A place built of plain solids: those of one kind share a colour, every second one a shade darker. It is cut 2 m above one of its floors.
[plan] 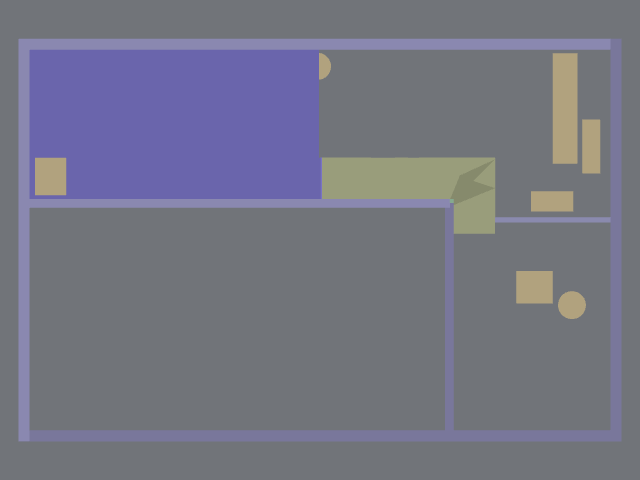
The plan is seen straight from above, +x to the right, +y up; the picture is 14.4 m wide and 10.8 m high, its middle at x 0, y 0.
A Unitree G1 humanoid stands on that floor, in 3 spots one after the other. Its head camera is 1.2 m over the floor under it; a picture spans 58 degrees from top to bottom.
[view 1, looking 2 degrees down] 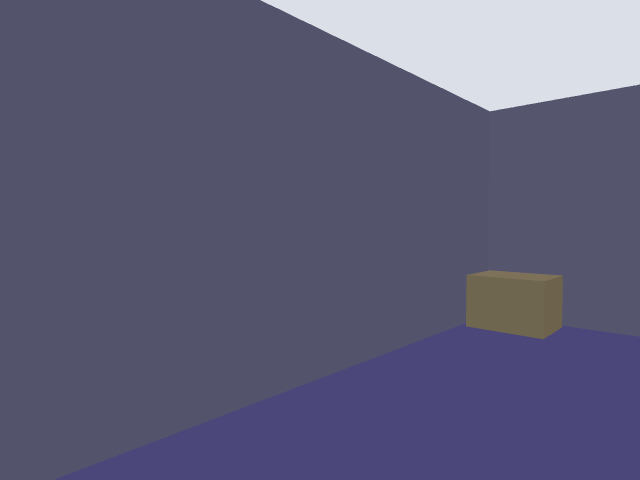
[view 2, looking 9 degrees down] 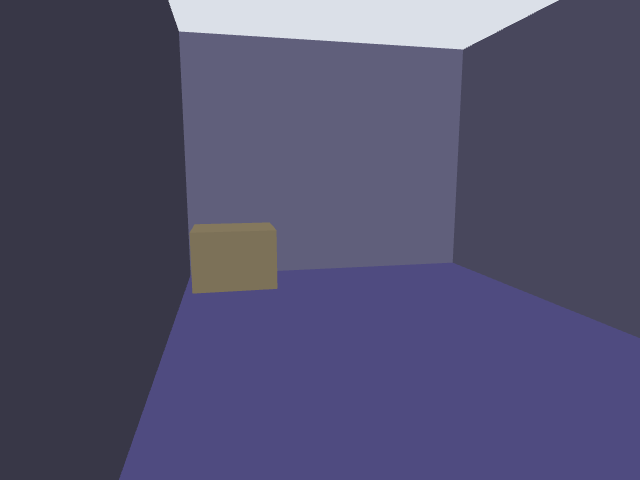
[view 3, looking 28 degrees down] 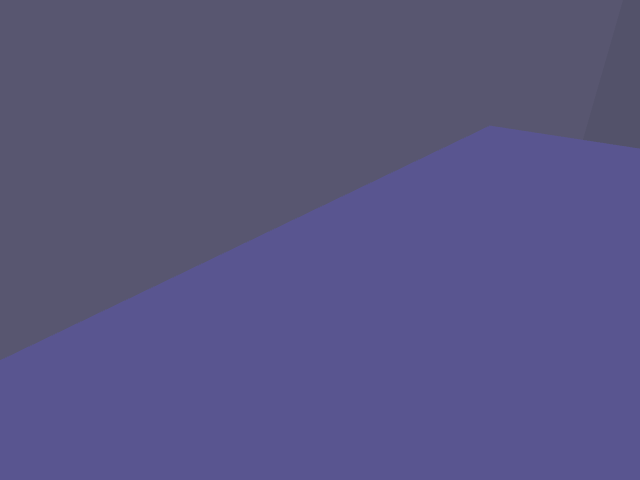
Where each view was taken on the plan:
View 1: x -0.82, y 3.20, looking -137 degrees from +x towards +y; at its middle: wall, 3.35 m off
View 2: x -1.38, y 1.38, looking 168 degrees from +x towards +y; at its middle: wall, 5.34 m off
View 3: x -5.22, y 2.52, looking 40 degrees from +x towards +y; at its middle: floor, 2.56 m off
